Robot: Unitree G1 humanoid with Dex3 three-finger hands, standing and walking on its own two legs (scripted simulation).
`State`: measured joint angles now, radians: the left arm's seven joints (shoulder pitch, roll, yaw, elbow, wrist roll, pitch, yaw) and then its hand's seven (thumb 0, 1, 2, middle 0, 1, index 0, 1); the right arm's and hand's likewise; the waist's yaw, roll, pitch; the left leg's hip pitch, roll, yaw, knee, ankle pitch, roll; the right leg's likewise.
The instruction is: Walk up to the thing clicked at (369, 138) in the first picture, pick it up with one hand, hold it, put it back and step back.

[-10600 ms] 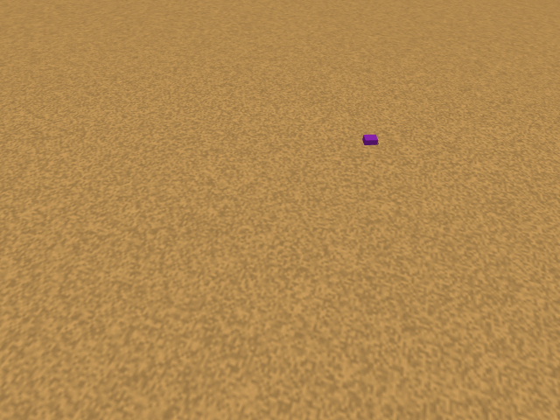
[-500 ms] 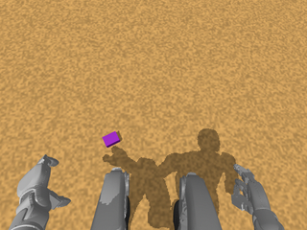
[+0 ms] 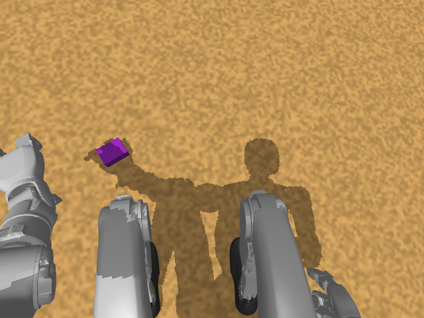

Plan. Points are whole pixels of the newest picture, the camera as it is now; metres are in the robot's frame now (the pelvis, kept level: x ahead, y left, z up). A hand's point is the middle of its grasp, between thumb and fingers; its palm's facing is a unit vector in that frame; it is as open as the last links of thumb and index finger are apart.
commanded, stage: rise first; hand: left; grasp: from above
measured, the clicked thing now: (113, 152) +0.49 +0.26 -0.39
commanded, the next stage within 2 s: approach in 1.10 s
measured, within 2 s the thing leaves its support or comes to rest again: neither
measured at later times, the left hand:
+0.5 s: hand (65, 164) +0.41 +0.32 -0.23, palm faces -0.30 -0.28 -0.91, open 13.1 cm
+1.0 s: hand (73, 159) +0.44 +0.32 -0.26, palm faces -0.30 -0.28 -0.91, open 12.9 cm
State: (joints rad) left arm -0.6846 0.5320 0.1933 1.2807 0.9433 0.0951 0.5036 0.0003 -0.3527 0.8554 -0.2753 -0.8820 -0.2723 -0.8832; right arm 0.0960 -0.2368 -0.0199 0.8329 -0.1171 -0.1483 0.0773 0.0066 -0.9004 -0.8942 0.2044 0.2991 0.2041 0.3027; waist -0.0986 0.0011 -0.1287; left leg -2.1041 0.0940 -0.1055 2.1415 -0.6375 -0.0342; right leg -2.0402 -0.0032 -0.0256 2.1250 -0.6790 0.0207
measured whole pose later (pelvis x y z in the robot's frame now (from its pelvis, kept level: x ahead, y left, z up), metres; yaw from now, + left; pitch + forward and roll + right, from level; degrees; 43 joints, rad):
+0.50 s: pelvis +0.00 +0.01 -0.07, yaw -2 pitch +33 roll -5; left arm -0.92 0.62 0.29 1.54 0.95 0.13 0.54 0.00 -0.38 0.86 -0.27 -0.88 -0.26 -0.88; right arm 0.12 -0.27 0.02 0.87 -0.16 -0.22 0.20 0.00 -0.90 -0.90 0.20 0.30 0.20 0.30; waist -0.18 0.00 -0.07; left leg -2.30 0.08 -0.14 2.35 -0.65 -0.02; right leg -2.21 0.01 -0.02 2.32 -0.69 0.05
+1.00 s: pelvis +0.01 +0.01 -0.09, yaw -4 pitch +32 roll -6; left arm -0.95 0.68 0.32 1.57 0.98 0.09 0.55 0.00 -0.34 0.81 -0.29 -0.86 -0.29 -0.86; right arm 0.12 -0.29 0.04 0.86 -0.17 -0.23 0.27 0.00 -0.91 -0.90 0.20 0.30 0.20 0.30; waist -0.20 -0.01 -0.01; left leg -2.34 0.08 -0.18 2.44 -0.67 -0.03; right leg -2.25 0.03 -0.05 2.39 -0.70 0.05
